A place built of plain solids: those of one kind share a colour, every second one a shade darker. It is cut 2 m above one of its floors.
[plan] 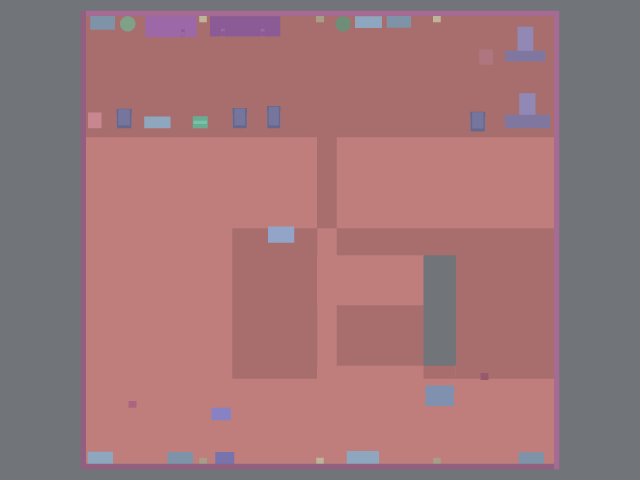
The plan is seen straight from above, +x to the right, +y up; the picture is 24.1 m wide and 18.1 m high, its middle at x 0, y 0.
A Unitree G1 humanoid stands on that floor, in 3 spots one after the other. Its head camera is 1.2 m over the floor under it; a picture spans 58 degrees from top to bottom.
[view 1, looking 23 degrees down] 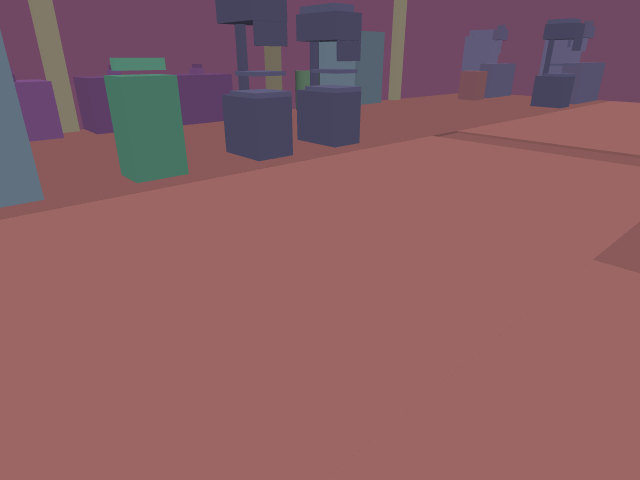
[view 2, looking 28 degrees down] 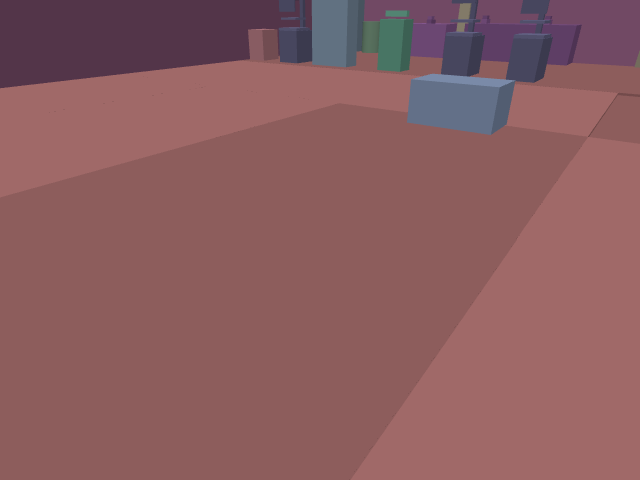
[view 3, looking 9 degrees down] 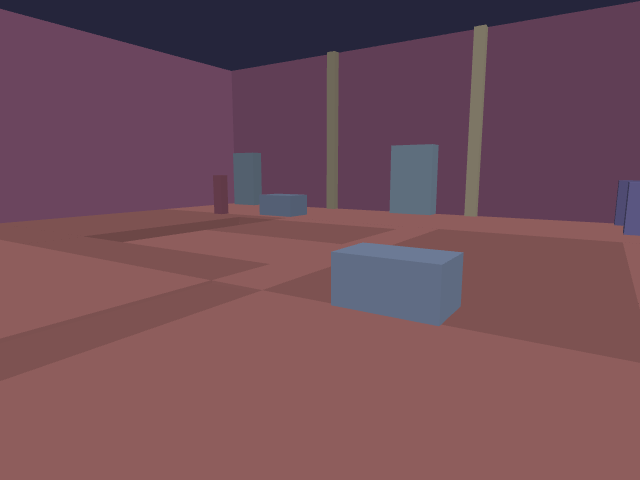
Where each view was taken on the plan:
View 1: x -6.29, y -0.24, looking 48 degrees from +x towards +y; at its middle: floor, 3.07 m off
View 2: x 0.28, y -4.97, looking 126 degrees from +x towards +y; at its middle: floor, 2.56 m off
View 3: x -2.94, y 3.73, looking -57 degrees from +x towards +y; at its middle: floor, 7.67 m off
